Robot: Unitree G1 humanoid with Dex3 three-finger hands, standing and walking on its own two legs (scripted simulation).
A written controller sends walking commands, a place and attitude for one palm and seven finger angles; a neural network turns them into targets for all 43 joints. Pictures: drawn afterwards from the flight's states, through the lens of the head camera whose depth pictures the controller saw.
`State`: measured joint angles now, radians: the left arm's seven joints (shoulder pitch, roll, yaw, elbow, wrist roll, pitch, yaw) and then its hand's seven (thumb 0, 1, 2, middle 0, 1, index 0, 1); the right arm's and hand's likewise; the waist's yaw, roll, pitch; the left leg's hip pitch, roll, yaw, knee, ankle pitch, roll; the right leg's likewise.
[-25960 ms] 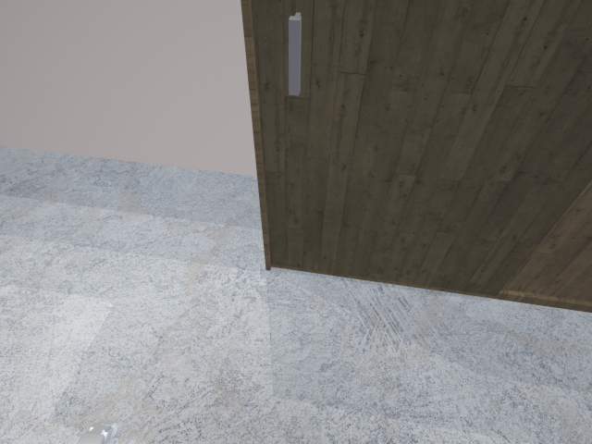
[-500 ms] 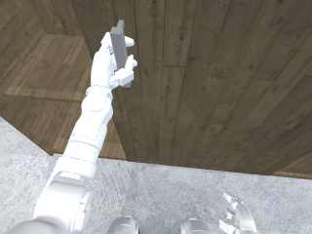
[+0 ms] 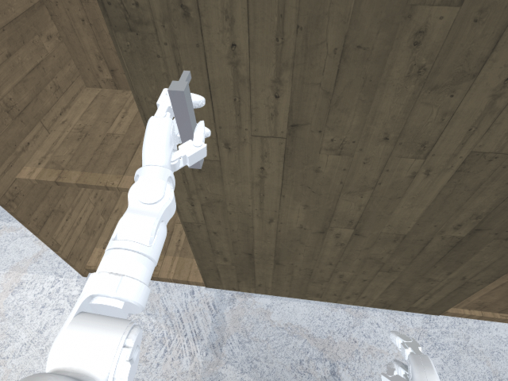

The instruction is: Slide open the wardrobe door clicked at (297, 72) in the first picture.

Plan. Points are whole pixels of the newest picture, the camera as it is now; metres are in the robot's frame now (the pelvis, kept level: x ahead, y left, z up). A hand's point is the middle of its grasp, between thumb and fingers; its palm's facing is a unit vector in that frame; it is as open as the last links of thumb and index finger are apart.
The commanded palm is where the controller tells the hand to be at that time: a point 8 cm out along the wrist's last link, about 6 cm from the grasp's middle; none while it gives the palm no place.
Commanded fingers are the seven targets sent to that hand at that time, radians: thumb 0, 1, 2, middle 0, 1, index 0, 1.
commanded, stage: loosen the grip on the handle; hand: left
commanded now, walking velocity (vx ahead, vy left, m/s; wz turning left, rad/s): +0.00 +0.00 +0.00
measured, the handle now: (191, 122) +0.47 +0.16 +0.14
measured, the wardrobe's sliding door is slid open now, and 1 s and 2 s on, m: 0.51 0.51 0.51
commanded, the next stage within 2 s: slip the hand off the handle in 0.66 s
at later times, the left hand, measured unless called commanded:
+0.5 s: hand (197, 146) +0.41 +0.14 +0.14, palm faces +0.14 -0.98 -0.16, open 13.5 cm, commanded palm +0.38 +0.18 +0.14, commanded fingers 0.00 -0.55 0.20 -0.29 -1.20 -0.29 -1.20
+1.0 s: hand (183, 147) +0.42 +0.16 +0.13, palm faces +0.12 -0.99 -0.10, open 14.6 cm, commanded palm +0.38 +0.22 +0.14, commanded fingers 0.00 -0.55 0.20 -0.25 -1.15 -0.25 -1.15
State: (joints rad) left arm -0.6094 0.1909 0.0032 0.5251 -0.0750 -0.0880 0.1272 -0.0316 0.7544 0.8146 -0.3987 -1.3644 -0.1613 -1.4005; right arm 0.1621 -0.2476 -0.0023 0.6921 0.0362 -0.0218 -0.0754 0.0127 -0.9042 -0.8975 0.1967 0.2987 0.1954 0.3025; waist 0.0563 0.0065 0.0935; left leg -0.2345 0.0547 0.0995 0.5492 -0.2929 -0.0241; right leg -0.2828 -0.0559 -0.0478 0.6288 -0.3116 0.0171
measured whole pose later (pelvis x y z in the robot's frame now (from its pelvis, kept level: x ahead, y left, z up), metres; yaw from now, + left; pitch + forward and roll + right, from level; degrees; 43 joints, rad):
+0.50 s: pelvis -0.04 -0.03 +0.00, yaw -2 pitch +4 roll +1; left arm -0.70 0.33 0.22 0.88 -0.04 -0.27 0.02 0.00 -0.35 0.30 -0.36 -1.28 -0.21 -1.30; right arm 0.35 -0.30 -0.03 0.74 0.05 -0.13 -0.03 0.01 -0.90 -0.90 0.20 0.30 0.20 0.30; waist -0.05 0.01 -0.02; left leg -0.40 0.06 0.02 0.56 -0.25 0.00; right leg -0.43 0.00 -0.04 0.60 -0.24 -0.04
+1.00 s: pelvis -0.01 +0.02 +0.00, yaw -4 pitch +4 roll +0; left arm -0.56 0.23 0.19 0.67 -0.03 -0.21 0.07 -0.02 -0.55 0.20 -0.34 -1.21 -0.27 -1.17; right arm 0.27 -0.22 0.02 0.66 0.02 -0.13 -0.03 0.01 -0.90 -0.90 0.20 0.30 0.20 0.30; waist -0.02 0.00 -0.06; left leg -0.37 0.01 0.03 0.59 -0.30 0.01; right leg -0.39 -0.03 0.02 0.58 -0.26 0.03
